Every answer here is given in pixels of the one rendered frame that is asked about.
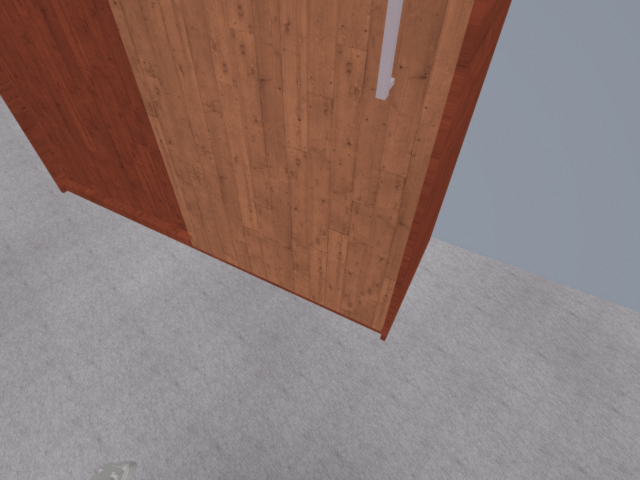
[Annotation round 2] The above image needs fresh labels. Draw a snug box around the handle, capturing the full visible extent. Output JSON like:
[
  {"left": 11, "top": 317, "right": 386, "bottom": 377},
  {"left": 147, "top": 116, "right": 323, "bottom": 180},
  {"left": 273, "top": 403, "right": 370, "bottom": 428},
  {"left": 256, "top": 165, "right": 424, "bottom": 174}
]
[{"left": 375, "top": 0, "right": 403, "bottom": 100}]

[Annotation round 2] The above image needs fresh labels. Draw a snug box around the wardrobe door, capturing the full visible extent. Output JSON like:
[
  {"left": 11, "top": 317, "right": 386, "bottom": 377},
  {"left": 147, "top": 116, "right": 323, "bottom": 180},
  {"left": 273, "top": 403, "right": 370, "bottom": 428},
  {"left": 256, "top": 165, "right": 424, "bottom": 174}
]
[
  {"left": 0, "top": 0, "right": 188, "bottom": 232},
  {"left": 108, "top": 0, "right": 474, "bottom": 332}
]

